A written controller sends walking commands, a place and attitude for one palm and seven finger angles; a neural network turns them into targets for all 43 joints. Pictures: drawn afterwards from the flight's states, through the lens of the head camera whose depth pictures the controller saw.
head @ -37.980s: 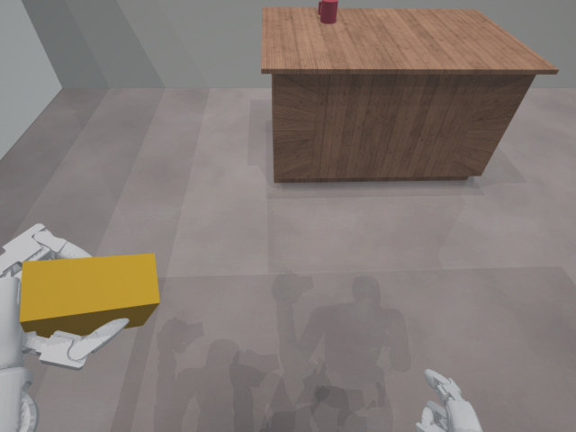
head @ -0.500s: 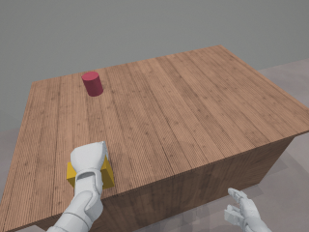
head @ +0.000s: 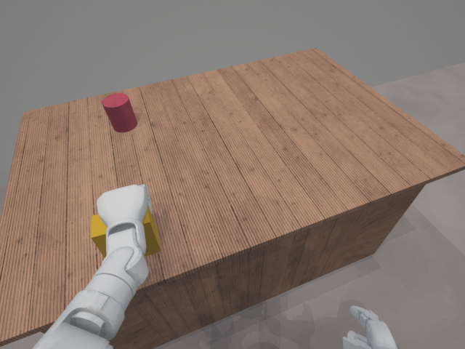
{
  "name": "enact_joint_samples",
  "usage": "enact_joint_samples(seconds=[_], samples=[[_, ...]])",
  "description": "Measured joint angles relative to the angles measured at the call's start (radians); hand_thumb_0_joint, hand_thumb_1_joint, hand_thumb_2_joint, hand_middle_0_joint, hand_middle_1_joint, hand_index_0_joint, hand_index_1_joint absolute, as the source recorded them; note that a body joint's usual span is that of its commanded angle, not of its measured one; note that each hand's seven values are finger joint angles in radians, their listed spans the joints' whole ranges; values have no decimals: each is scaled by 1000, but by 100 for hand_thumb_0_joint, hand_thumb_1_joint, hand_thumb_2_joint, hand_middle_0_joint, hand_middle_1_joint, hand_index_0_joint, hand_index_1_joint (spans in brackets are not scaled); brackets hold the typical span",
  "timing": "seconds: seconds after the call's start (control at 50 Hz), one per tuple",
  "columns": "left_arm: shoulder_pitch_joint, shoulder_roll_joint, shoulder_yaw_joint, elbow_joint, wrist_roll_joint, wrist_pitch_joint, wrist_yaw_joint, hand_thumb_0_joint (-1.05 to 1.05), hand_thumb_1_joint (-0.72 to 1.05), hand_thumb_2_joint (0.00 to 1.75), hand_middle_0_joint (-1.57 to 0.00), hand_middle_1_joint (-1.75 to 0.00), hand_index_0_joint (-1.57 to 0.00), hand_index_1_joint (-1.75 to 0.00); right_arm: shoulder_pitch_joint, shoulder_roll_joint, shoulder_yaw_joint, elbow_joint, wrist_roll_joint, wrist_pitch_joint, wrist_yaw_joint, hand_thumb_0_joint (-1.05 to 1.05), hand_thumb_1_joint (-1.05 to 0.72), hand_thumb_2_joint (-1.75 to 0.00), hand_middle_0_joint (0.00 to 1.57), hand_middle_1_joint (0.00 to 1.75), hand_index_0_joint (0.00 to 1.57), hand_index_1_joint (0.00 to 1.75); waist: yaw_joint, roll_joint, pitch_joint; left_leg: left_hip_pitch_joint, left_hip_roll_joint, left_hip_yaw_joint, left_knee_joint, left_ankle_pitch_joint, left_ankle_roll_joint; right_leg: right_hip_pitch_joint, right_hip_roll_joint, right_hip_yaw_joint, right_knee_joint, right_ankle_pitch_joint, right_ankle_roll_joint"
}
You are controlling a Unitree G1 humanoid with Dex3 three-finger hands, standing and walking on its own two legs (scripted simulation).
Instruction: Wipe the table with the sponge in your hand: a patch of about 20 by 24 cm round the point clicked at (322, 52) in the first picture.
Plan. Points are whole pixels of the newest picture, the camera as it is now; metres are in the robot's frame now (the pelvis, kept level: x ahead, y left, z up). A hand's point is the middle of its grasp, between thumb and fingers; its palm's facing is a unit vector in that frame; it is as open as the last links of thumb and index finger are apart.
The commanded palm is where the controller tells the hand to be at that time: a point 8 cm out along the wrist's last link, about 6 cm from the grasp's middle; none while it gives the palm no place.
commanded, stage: wipe forward along the third lane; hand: left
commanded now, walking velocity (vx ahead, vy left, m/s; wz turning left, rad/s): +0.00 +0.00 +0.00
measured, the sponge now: (130, 239) +0.33 +0.25 -0.04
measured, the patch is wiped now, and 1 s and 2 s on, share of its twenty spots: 0.90 0.95 1.00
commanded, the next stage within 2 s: wipe back along the third lane in 1.16 s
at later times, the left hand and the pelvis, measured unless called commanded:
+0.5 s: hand (131, 200) +0.40 +0.26 +0.00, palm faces -0.10 -0.01 -0.99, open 9.3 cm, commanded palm +0.37 +0.26 +0.04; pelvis +0.00 +0.00 -0.01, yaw +0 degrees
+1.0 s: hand (126, 183) +0.44 +0.29 +0.00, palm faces -0.10 -0.01 -1.00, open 9.3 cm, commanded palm +0.42 +0.28 +0.04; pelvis +0.01 +0.02 -0.01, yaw +0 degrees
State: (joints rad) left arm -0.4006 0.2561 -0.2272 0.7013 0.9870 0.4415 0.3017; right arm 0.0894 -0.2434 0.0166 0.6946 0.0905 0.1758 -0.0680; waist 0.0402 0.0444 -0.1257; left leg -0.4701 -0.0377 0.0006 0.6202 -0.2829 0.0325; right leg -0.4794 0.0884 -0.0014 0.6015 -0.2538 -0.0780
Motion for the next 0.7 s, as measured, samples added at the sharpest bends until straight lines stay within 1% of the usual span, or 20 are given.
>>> enact_joint_samples(seconds=[0.2,0.34,0.42,0.52,0.6,0.7], samples=[[-67,37,48,95,-14,-39,20,1,-49,110,-84,-143,-85,-142,61,-16,-13,14,1,-10,2,1,-91,-90,20,30,20,30,-28,0,-13,-52,9,5,27,-9,-3,-50,9,3,19,-1,-2],[-127,54,63,165,-11,-68,26,1,-50,111,-84,-143,-85,-142,70,-20,-16,15,2,-23,4,1,-91,-90,20,30,20,30,-39,0,-14,-80,10,1,40,-11,-2,-75,10,-2,26,-2,-2],[-179,67,66,219,-10,-87,29,1,-50,111,-84,-143,-85,-142,68,-16,-14,14,2,-33,5,1,-91,-90,20,30,20,30,-46,-3,-12,-100,9,-5,49,-13,-2,-91,9,-8,30,-3,-1],[-228,84,87,270,-7,-107,31,1,-50,111,-84,-143,-85,-142,69,-8,-8,13,-1,-40,7,1,-91,-90,20,30,20,30,-54,-6,-15,-124,11,-7,59,-18,-1,-111,11,-10,31,-4,0],[-244,101,112,291,-3,-119,34,1,-50,111,-84,-143,-85,-142,77,-3,-6,13,-4,-38,13,1,-91,-90,20,30,20,30,-61,-11,-24,-135,15,-4,63,-24,1,-120,15,-7,28,-5,2],[-258,111,115,308,7,-121,32,1,-50,111,-84,-143,-85,-142,94,-8,-8,12,-5,-32,21,1,-90,-90,20,30,20,30,-70,-12,-29,-140,15,-4,64,-31,6,-122,15,-5,22,-7,7]])
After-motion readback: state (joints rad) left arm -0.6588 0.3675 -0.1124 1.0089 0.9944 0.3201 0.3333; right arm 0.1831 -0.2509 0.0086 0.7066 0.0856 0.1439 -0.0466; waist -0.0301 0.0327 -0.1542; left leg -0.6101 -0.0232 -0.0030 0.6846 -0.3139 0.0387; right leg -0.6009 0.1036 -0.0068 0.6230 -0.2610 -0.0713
